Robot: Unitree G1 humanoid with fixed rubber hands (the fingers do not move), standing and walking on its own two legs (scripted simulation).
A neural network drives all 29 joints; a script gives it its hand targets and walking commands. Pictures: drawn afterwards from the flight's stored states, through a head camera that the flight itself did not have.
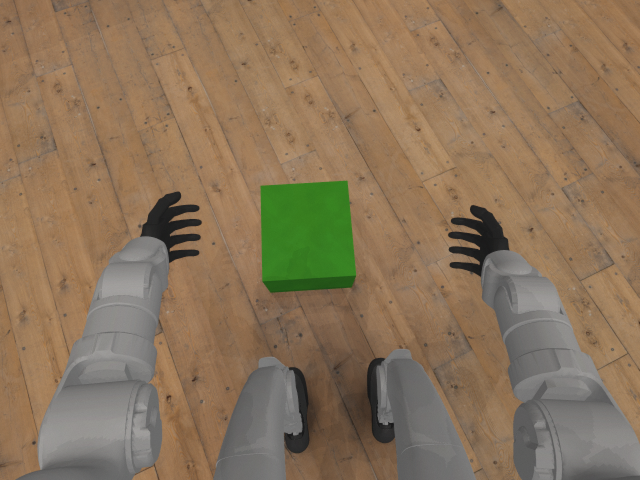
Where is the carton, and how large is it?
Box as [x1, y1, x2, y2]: [261, 181, 355, 292]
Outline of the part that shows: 347,181 261,186 262,281 270,292 351,287 355,277 355,267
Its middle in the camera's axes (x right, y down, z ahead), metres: -0.04 -0.01 +1.07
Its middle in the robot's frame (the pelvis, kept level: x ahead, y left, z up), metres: +0.57 +0.04 -0.61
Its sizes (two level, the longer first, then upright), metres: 0.259 0.232 0.160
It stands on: the floor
